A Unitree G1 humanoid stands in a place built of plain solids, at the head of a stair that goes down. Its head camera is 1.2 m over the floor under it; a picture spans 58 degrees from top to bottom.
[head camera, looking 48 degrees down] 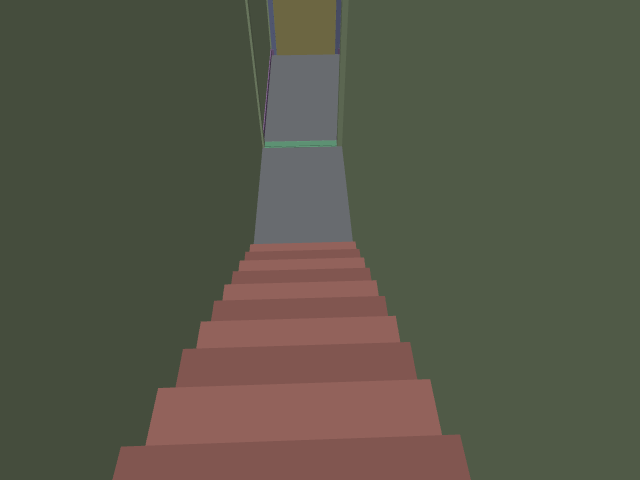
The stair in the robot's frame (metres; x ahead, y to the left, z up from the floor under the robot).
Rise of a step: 0.20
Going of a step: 0.27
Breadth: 1.14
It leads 2 degrees to the left of straight ahead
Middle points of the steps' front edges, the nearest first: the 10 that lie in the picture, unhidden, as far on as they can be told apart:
0.44 0.09 -0.20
0.70 0.10 -0.40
0.97 0.10 -0.60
1.24 0.11 -0.80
1.51 0.12 -1.00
1.77 0.13 -1.20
2.04 0.14 -1.40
2.31 0.15 -1.60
2.58 0.16 -1.80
2.84 0.17 -2.00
